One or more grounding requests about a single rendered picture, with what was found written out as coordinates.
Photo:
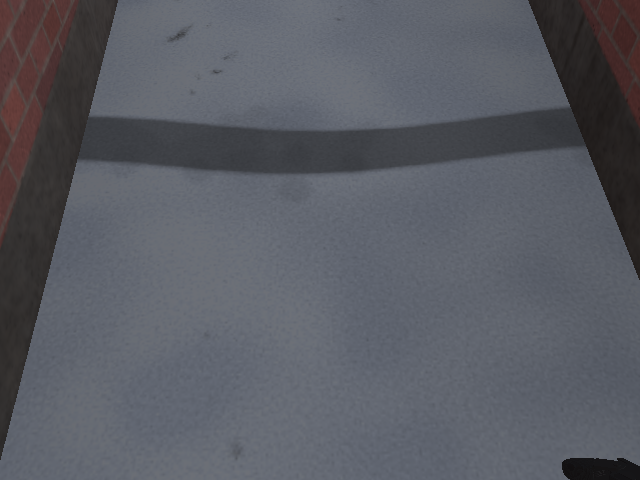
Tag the right robot hand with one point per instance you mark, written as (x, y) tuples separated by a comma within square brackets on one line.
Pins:
[(600, 469)]

